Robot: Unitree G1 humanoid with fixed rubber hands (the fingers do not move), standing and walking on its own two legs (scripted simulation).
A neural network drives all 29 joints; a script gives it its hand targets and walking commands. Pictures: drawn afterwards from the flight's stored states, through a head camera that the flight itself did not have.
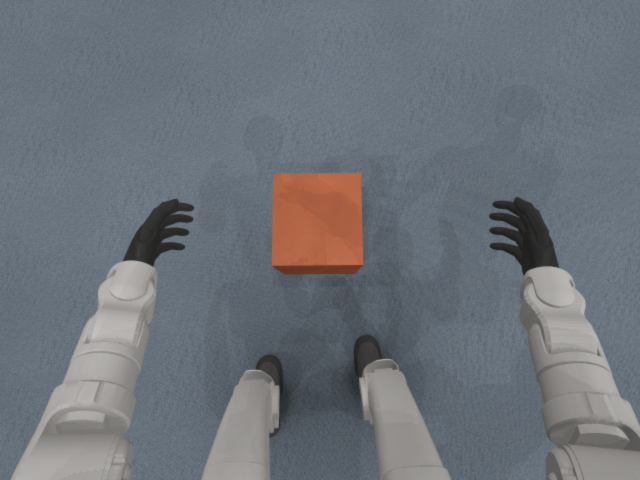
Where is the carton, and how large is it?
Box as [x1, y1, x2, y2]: [272, 173, 362, 273]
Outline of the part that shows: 273,174 272,265 283,273 354,273 362,265 360,173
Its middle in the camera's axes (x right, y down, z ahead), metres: -0.01 -0.03 +0.97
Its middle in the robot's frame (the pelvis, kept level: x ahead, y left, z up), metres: +0.49 +0.03 -0.59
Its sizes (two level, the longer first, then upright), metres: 0.210 0.200 0.250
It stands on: the floor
